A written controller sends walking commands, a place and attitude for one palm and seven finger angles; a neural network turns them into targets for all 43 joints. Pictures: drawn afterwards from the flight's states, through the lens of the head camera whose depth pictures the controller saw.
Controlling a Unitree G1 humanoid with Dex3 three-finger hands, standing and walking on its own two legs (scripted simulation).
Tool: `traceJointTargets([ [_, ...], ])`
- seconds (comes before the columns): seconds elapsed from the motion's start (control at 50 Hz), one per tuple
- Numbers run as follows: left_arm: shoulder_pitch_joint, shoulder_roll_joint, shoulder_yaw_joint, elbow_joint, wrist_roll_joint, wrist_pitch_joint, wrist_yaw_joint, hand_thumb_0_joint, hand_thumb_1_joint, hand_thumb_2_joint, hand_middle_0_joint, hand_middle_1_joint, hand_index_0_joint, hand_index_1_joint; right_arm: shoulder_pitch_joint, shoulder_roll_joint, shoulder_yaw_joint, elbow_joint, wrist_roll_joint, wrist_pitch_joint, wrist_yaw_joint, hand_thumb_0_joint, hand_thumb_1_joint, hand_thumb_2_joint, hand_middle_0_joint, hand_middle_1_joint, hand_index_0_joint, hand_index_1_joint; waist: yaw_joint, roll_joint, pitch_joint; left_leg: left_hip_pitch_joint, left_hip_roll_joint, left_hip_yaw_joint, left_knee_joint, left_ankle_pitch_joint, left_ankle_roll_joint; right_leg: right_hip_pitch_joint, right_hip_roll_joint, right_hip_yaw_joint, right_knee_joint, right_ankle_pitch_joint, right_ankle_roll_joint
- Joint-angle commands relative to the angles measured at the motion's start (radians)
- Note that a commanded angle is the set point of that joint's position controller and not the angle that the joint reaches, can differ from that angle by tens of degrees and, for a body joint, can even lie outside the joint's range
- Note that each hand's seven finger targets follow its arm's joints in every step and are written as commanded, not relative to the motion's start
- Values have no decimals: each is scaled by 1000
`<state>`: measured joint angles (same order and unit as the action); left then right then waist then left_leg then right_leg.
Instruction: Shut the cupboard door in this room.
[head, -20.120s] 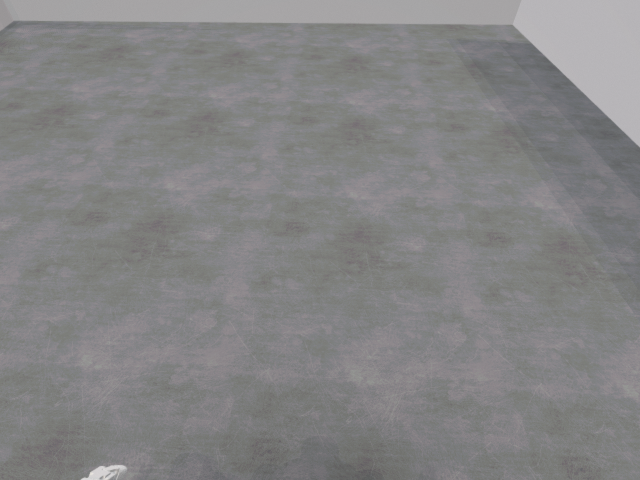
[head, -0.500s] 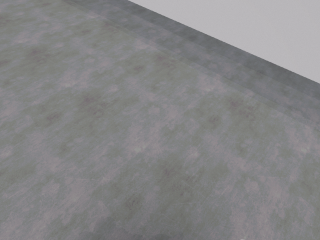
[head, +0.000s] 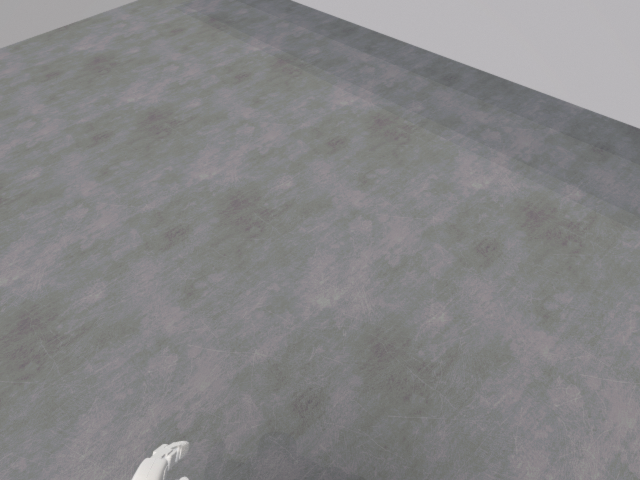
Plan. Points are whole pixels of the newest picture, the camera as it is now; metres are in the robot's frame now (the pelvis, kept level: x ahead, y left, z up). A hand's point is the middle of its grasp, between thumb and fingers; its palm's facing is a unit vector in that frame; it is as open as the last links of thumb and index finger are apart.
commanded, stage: turn or walk to find it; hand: left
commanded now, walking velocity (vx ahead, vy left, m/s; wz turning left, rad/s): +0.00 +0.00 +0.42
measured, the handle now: out of the picture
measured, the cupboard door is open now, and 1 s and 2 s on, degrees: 91 91 91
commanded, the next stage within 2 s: stand and wait in 1.98 s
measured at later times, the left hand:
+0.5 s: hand out of the picture -0.07 +0.24 -0.18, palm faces +0.29 -0.92 -0.25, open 7.4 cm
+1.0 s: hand out of the picture -0.04 +0.19 -0.14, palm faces +0.44 -0.86 -0.26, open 7.3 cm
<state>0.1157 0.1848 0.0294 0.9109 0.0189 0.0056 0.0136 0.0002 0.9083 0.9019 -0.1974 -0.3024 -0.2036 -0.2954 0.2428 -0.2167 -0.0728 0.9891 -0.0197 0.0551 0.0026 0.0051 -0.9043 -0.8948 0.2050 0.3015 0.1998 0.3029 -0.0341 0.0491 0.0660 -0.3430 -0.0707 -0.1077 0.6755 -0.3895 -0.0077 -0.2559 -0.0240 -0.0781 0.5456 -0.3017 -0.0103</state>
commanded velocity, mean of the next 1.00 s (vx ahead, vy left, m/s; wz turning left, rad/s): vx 0.00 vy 0.00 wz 0.42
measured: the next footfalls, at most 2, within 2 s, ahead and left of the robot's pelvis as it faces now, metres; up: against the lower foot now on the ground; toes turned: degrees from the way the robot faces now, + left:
left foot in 0.42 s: -0.01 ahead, +0.14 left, +0.00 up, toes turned +16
right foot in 0.84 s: +0.05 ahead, -0.09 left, +0.00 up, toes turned +18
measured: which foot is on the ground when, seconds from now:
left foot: up 0.00-0.40, down 0.42-0.86, up 0.88-1.00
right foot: down 0.00-0.42, up 0.44-0.82, down 0.84-1.00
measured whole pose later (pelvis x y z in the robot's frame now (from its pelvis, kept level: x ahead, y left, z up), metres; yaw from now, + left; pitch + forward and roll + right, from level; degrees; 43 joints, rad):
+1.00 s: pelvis -0.03 -0.01 +0.00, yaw +27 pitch -1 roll +1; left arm 0.19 0.16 0.03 0.92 0.02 0.01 0.01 0.00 0.91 0.90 -0.20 -0.30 -0.21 -0.30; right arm 0.22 -0.24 -0.09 0.99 -0.03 0.08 0.02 0.01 -0.91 -0.90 0.20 0.30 0.20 0.30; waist -0.02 0.05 0.07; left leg -0.49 -0.03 -0.05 1.12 -0.41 -0.04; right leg -0.23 -0.06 -0.14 0.53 -0.29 -0.03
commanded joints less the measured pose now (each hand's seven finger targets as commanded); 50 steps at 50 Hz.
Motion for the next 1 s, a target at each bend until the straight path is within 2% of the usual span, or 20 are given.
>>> traceJointTargets([
  [0.0, 61, 199, 62, -55, -5, -14, 26, 0, 900, 900, -200, -300, -200, -300, -36, -105, -35, -81, -1, -7, -3, 0, -900, -900, 200, 300, 200, 300, 39, -173, -49, -216, 63, 8, 501, -110, -24, 108, -369, 259, -239, 318, -158],
  [0.06, 28, 158, 48, -62, -2, -20, 22, 0, 900, 900, -200, -300, -200, -300, 11, -83, -30, -52, -1, 2, 11, 0, -900, -900, 200, 300, 200, 300, 11, -187, -34, -200, 89, 48, 547, 4, -48, 76, -295, 102, -231, 319, -104],
  [0.24, 172, 223, 66, 0, 11, -14, 16, 0, 900, 900, -200, -300, -200, -300, -123, -65, -3, -77, 8, -8, 10, 0, -900, -900, 200, 300, 200, 300, 82, -238, -56, -106, 95, 144, 211, -75, -60, 163, -325, 49, -175, 485, -132],
  [0.3, 171, 239, 74, 10, 13, -8, 14, 0, 900, 900, -200, -300, -200, -300, -121, -64, 4, -86, 13, -20, 8, 0, -900, -900, 200, 300, 200, 300, 80, -254, -84, -37, 85, 181, 46, -65, -47, 185, -331, 31, -119, 529, -124],
  [0.34, 154, 242, 75, 17, 7, -4, 14, 0, 900, 900, -200, -300, -200, -300, -78, -75, 5, -75, 11, -29, 5, 0, -900, -900, 200, 300, 200, 300, 49, -251, -109, 71, 84, 200, -125, 58, -37, 154, -321, -8, -53, 494, -79],
  [0.36, 143, 229, 73, 19, 0, 2, 12, 0, 900, 900, -200, -300, -200, -300, -43, -95, 0, -66, 11, -36, 7, 0, -900, -900, 200, 300, 200, 300, 25, -187, -125, 187, 101, 182, -267, 186, -25, 87, -298, -43, 28, 413, -36],
  [0.38, 170, 184, 70, 0, -8, 9, 9, 0, 900, 900, -200, -300, -200, -300, -18, -178, -18, -68, 3, -49, 6, 0, -900, -900, 200, 300, 200, 300, 12, 30, -161, 345, 252, -9, -330, 372, 36, -93, -214, -96, 190, 179, 29],
  [0.4, 142, 126, 46, -33, -9, 14, 4, 0, 900, 900, -200, -300, -200, -300, 25, -268, -39, -66, 1, -45, 1, 0, -900, -900, 200, 300, 200, 300, -13, 257, -137, 390, 468, -248, -340, 699, 157, -291, -108, -96, 369, -331, 83],
  [0.42, 65, 138, 40, -46, -1, 30, 13, 0, 900, 900, -200, -300, -200, -300, 58, -268, -39, -46, 0, -40, -8, 0, -900, -900, 200, 300, 200, 300, -48, 227, -131, 282, 480, -250, -359, 605, 209, -259, -105, -3, 473, -360, 76],
  [0.48, 66, 145, 51, -9, -2, 32, -3, 0, 900, 900, -200, -300, -200, -300, -94, -199, -16, -80, -4, -40, -21, 0, -900, -900, 200, 300, 200, 300, 22, 129, -39, 177, 353, -144, -370, 423, 178, -284, -102, 49, 553, -177, 77],
  [0.54, 93, 143, 49, 7, -2, 28, -7, 0, 900, 900, -200, -300, -200, -300, -89, -186, -12, -85, 2, -49, -20, 0, -900, -900, 200, 300, 200, 300, 27, 89, -68, 207, 299, -89, -364, 494, 154, -260, -83, 43, 532, -109, 88],
  [0.66, 46, 130, 42, -28, -5, 28, -1, 0, 900, 900, -200, -300, -200, -300, -51, -192, -25, -89, -2, -40, -15, 0, -900, -900, 200, 300, 200, 300, 5, 97, -77, 211, 305, -164, -350, 456, 181, -220, -57, 46, 370, -148, 94],
  [0.74, 87, 114, 39, -34, -11, 17, 3, 0, 900, 900, -200, -300, -200, -300, -77, -193, -34, -99, -7, -33, -12, 0, -900, -900, 200, 300, 200, 300, 23, 128, -99, 153, 280, -207, -302, 489, 171, -81, -17, 24, 150, -121, 80],
  [0.78, 162, 124, 42, -17, -12, 3, 5, 0, 900, 900, -200, -300, -200, -300, -88, -181, -35, -105, 0, -31, -10, 0, -900, -900, 200, 300, 200, 300, 63, 78, -131, 86, 236, -191, -227, 458, 130, 71, -11, 11, -72, 41, 77],
  [0.8, 189, 156, 47, -11, -6, -7, 9, 0, 900, 900, -200, -300, -200, -300, -82, -150, -33, -107, 7, -34, -7, 0, -900, -900, 200, 300, 200, 300, 72, 3, -139, 6, 178, -153, -156, 355, 80, 181, -65, 53, -192, 118, 66],
  [0.82, 196, 236, 64, -13, 8, -17, 18, 0, 900, 900, -200, -300, -200, -300, -56, -86, -22, -121, 15, -37, 0, 0, -900, -900, 200, 300, 200, 300, 72, -229, -144, -180, 60, -19, 15, 98, 12, 297, -290, 275, -244, 154, -8],
  [0.84, 191, 280, 68, -33, 9, -12, 16, 0, 900, 900, -200, -300, -200, -300, -90, -85, -24, -146, 8, -32, 0, 0, -900, -900, 200, 300, 200, 300, 89, -309, -100, -220, 2, 46, 219, -192, -14, 194, -450, 382, -269, 237, -115],
  [0.86, 165, 254, 78, -40, 1, -15, 24, 0, 900, 900, -200, -300, -200, -300, -96, -117, -34, -138, -1, -11, -4, 0, -900, -900, 200, 300, 200, 300, 84, -342, -77, -215, 43, -2, 377, -190, -11, 87, -450, 387, -296, 178, -147],
  [0.9, 74, 195, 60, -61, -1, -14, 19, 0, 900, 900, -200, -300, -200, -300, -73, -111, -37, -94, -2, -2, 7, 0, -900, -900, 200, 300, 200, 300, 33, -195, -1, -224, 73, 8, 531, -68, -19, 22, -349, 246, -272, 162, -122],
  [0.98, 74, 167, 51, -58, 3, -23, 21, 0, 900, 900, -200, -300, -200, -300, -32, -83, -25, -63, -2, 1, 15, 0, -900, -900, 200, 300, 200, 300, 26, -196, -28, -197, 94, 62, 508, 9, -52, 73, -296, 98, -238, 275, -99],
])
